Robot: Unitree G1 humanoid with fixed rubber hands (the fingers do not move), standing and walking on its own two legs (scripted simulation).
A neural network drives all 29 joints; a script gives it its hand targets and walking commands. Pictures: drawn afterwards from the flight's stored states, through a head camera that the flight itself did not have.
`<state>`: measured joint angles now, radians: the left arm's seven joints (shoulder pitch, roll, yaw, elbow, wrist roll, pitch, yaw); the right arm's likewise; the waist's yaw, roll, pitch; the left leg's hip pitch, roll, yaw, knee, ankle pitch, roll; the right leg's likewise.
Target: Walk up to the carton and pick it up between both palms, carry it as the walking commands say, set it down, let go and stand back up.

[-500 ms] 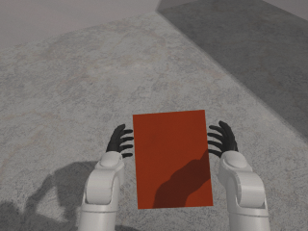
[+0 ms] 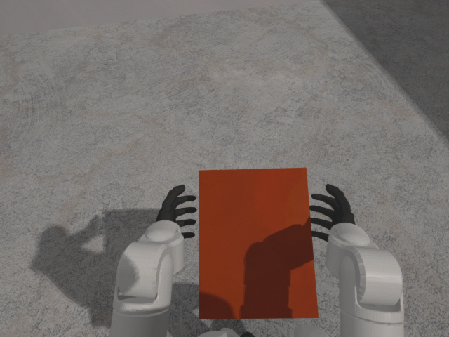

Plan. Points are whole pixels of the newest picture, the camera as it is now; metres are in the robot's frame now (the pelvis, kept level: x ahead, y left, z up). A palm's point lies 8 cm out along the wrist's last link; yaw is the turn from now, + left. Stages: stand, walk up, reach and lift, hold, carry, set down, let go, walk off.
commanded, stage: carry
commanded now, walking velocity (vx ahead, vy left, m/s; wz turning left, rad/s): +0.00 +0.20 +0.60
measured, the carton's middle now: (251, 236) +0.31 -0.01 -0.05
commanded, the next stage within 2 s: none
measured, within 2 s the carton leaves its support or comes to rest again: neither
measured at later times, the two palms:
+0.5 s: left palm out of the picture +0.12 +0.35 +0.07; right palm (183, 264) +0.22 +0.10 +0.06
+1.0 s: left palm out of the picture -0.10 +0.53 +0.08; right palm out of the picture +0.08 +0.34 +0.08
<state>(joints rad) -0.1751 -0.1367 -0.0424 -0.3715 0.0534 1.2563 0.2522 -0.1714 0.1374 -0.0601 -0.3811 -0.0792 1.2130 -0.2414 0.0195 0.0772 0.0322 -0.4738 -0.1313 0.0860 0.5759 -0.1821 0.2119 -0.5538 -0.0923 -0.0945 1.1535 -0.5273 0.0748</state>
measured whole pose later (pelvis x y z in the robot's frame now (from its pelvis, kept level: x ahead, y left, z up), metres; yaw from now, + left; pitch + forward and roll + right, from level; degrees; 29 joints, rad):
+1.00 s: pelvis -0.21 +0.25 +0.00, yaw +39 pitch +4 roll -1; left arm -0.16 -0.14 0.00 -0.42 0.08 1.25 0.27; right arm -0.22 0.14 -0.01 -0.34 -0.08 1.21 -0.23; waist 0.03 0.04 0.01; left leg -0.46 -0.07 -0.01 0.70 -0.30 0.08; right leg -0.45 -0.11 -0.18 0.88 -0.52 0.11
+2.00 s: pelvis -0.57 +0.41 +0.01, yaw +69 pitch +4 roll -4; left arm -0.20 -0.14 -0.01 -0.36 0.07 1.23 0.25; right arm -0.18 0.14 -0.04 -0.34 -0.08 1.21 -0.24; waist 0.04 0.04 0.05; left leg -0.37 -0.02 0.03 0.61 -0.31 0.09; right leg -0.53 -0.10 -0.16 1.19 -0.56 0.12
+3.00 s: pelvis -0.82 +0.38 +0.00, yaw +94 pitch +3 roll +0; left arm -0.19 -0.14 0.00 -0.41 0.04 1.18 0.22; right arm -0.22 0.15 -0.04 -0.47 -0.08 1.20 -0.27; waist 0.00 0.08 0.06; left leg -0.59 -0.11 0.07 0.97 -0.43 0.01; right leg -0.37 -0.13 -0.20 0.70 -0.37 0.01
